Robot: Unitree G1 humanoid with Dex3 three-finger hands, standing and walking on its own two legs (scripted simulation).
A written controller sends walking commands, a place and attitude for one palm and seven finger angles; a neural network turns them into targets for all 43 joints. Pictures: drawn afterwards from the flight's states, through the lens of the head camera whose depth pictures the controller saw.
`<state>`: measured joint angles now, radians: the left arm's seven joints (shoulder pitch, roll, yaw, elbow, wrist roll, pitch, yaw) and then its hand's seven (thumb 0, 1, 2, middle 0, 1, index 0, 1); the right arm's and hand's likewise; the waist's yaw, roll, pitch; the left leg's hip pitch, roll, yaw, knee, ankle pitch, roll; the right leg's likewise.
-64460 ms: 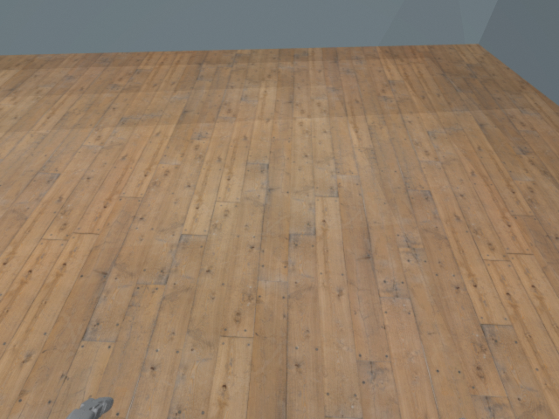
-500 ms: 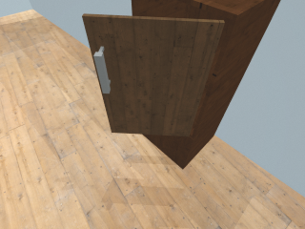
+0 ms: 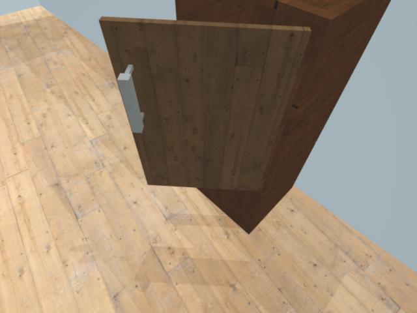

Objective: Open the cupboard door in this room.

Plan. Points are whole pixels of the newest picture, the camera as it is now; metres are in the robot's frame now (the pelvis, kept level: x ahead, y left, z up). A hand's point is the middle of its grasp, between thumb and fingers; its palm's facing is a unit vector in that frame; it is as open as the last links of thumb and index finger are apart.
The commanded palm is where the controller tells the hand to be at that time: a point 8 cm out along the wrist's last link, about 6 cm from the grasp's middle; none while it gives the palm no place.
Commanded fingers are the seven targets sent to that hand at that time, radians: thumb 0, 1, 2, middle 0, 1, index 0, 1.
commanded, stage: come to a stop and stand still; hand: left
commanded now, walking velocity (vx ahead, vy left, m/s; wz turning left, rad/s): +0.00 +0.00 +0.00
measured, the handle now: (134, 100) +0.55 +0.22 +0.09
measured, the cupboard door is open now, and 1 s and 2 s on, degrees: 42 42 42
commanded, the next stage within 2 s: look again from close up in 0.76 s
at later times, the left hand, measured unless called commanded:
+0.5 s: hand out of the picture +0.02 +0.20 -0.17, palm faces +0.01 -0.97 -0.26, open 7.3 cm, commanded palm none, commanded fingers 0.00 0.90 0.90 -0.20 -0.30 -0.20 -0.30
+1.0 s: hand out of the picture -0.03 +0.18 -0.17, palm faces -0.01 -0.98 -0.20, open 7.3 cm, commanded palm none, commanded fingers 0.00 0.90 0.90 -0.20 -0.30 -0.20 -0.30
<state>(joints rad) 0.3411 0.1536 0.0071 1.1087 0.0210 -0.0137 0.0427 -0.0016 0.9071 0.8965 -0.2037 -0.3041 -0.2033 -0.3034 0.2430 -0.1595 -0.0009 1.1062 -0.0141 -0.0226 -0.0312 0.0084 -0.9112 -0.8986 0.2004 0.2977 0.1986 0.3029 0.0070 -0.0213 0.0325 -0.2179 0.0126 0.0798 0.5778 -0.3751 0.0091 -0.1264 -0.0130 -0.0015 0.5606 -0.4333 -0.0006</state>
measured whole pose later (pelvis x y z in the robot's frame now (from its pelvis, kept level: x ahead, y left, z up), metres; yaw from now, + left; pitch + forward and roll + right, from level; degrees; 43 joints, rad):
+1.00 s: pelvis -0.03 +0.00 +0.01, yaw -1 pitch +0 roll +1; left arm 0.30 0.16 -0.01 1.08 0.02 0.00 0.03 0.00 0.91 0.90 -0.20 -0.30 -0.20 -0.30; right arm 0.30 -0.16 0.01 1.11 -0.01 -0.02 -0.02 0.01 -0.90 -0.90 0.20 0.30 0.20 0.30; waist 0.00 -0.01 0.04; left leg -0.20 0.00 0.09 0.49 -0.29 0.02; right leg -0.18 -0.01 0.00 0.51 -0.34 0.00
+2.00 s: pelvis -0.09 -0.02 -0.06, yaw +3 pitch +9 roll -1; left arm 0.36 0.20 0.23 0.17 -0.30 -0.52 -0.34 0.01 0.49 0.72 -0.24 -0.57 -0.24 -0.57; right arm 0.17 -0.29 -0.05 0.56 0.02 -0.26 -0.07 0.01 -0.90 -0.90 0.20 0.30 0.20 0.30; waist 0.05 -0.01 -0.10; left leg -0.78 0.04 -0.03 1.05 -0.43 -0.02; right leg -0.70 0.00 -0.11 1.05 -0.51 -0.05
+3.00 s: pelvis -0.07 +0.01 -0.01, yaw +2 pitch +3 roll -2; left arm -0.05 0.41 0.41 0.28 -0.34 -0.12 -0.48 -0.02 -0.49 0.30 -0.30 -1.20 -0.30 -1.20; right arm 0.26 -0.26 0.08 0.58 0.04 -0.22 -0.10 0.01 -0.90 -0.90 0.21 0.30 0.20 0.30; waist 0.03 0.03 -0.05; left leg -0.46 0.02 0.01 0.74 -0.34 0.03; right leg -0.36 0.00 -0.07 0.67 -0.36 0.00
